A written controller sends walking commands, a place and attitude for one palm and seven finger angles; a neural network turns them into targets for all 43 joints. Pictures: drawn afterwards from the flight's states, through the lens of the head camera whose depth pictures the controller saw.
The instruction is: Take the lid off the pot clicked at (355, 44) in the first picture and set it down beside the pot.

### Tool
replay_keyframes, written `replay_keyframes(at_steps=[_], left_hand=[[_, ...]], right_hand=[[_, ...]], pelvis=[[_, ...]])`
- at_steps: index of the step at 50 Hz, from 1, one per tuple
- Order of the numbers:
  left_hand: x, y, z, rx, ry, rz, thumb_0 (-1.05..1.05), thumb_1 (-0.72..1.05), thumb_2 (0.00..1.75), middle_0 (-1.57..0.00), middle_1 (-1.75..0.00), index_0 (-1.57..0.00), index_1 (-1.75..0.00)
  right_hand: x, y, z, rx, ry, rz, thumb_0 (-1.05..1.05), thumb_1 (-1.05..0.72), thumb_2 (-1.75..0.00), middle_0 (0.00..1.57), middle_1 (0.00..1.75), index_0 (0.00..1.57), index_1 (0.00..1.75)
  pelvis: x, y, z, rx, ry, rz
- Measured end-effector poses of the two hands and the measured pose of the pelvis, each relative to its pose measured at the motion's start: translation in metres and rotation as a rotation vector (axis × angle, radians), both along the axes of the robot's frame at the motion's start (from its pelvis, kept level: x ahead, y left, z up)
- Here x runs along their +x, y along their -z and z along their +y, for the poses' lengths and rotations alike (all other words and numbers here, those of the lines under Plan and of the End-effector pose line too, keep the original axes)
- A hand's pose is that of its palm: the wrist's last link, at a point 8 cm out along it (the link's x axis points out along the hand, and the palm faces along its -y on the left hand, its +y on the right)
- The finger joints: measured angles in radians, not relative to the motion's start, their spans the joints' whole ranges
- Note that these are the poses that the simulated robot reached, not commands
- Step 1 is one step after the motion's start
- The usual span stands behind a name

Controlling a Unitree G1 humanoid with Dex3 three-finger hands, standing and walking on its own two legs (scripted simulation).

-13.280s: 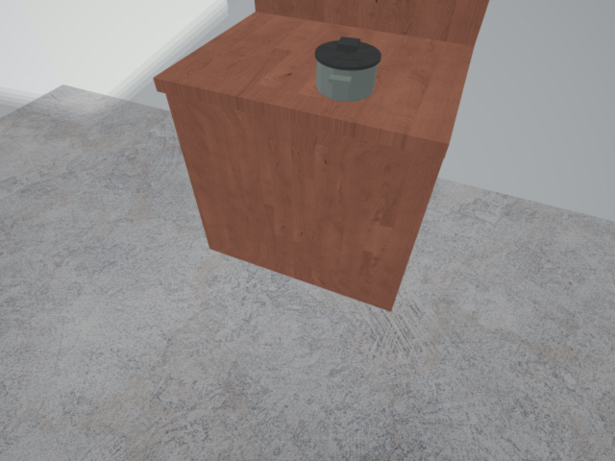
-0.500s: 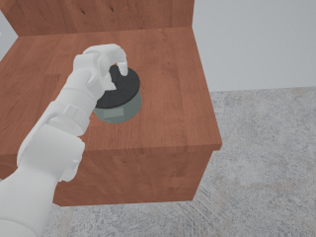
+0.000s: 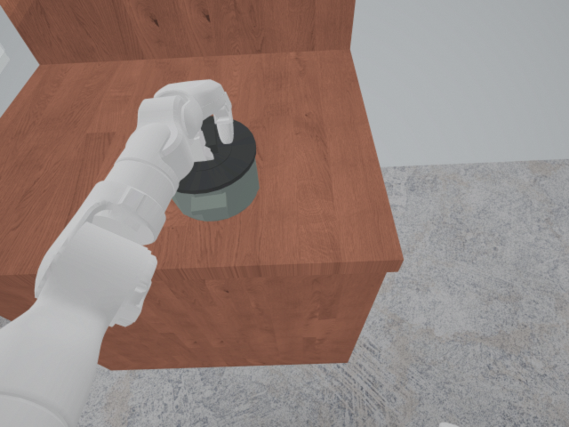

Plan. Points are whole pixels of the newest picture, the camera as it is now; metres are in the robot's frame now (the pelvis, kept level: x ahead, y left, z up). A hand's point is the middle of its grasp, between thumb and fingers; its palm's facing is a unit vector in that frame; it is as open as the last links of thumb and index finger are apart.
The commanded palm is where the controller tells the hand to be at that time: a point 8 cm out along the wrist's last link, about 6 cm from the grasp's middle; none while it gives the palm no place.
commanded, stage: close the fingers and squeeze the knob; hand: left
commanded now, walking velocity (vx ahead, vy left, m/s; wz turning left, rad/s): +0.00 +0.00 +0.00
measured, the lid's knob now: (199, 140) +0.51 +0.12 +0.12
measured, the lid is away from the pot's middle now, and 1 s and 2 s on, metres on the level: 0.00 0.01 0.02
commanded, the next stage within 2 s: lift the lid straight up in 0.24 s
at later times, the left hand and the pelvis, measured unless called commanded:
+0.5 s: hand (196, 139) +0.48 +0.11 +0.14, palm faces -0.37 -0.07 -0.93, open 5.4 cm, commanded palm +0.47 +0.13 +0.22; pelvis +0.00 +0.00 +0.00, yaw -1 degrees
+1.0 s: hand (184, 114) +0.48 +0.12 +0.19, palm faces -0.33 -0.06 -0.94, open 5.0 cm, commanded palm +0.47 +0.12 +0.26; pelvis +0.00 +0.00 +0.00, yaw +0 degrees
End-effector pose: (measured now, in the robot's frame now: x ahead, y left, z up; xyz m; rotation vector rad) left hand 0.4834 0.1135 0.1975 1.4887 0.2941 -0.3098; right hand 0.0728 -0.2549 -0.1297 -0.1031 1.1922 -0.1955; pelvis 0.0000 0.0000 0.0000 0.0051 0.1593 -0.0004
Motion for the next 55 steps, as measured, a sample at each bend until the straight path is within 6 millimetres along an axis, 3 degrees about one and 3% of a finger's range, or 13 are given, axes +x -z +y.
replay_keyframes(at_steps=[20,39,55], left_hand=[[0.003,0.001,0.005,-0.025,0.018,-0.004,-0.07,0.21,0.89,-0.49,-0.91,-0.96,-1.12],[-0.001,-0.027,0.014,0.014,-0.030,-0.019,-0.04,0.24,0.89,-0.46,-0.87,-1.04,-1.15],[-0.006,-0.055,0.006,-0.001,-0.019,-0.065,-0.03,0.25,0.89,-0.45,-0.87,-1.05,-1.15]], right_hand=[[-0.028,-0.003,-0.006,-0.023,0.051,0.035,0.01,-0.91,-0.89,0.20,0.30,0.20,0.30],[-0.010,-0.003,-0.001,-0.013,0.014,-0.027,0.01,-0.91,-0.89,0.20,0.30,0.20,0.30],[0.003,-0.005,-0.002,-0.009,-0.025,-0.053,0.01,-0.91,-0.89,0.20,0.30,0.20,0.30]], pelvis=[[-0.001,0.000,0.003,-0.002,0.016,0.000],[-0.004,-0.001,0.002,0.000,0.004,-0.015],[-0.003,-0.002,0.001,0.000,-0.006,-0.032]])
